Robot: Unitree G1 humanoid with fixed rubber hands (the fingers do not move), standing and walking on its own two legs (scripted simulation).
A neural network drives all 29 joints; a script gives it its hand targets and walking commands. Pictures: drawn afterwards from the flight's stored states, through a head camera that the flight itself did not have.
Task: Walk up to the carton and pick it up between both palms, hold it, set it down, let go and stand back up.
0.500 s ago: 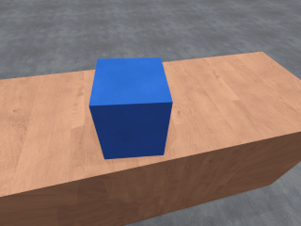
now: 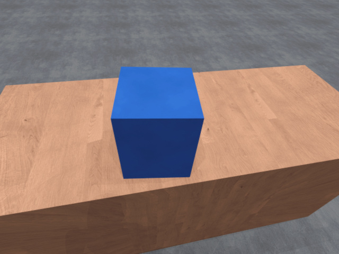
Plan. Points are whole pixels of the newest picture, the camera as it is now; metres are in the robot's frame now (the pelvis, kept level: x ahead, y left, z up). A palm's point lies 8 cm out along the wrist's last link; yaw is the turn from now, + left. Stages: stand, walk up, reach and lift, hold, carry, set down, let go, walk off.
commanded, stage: walk up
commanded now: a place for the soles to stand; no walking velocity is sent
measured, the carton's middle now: (156, 124) +0.48 +0.04 +0.04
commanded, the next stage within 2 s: reach and lift in 1.42 s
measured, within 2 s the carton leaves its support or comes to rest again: neither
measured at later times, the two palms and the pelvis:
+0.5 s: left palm out of the picture +0.04 +0.24 -0.15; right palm out of the picture +0.10 -0.26 -0.14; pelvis +0.05 -0.02 -0.01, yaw +5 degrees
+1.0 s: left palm out of the picture +0.01 +0.24 -0.15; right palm out of the picture +0.10 -0.28 -0.14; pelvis +0.04 -0.03 -0.01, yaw +8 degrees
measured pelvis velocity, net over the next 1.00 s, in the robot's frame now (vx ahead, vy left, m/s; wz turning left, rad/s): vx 0.04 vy -0.03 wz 0.14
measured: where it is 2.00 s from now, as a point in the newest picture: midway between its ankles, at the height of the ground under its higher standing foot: outside the picture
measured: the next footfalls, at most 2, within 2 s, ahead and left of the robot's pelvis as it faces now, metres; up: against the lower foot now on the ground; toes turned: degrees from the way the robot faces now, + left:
none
